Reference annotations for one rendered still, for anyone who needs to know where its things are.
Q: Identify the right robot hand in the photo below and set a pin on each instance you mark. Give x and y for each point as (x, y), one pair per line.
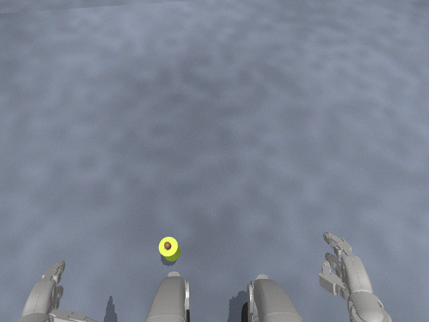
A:
(351, 275)

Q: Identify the right robot arm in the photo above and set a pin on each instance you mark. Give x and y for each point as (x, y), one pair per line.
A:
(366, 307)

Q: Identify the bottle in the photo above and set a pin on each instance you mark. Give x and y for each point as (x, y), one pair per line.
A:
(169, 249)

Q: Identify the left robot hand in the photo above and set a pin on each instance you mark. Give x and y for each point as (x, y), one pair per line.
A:
(45, 298)

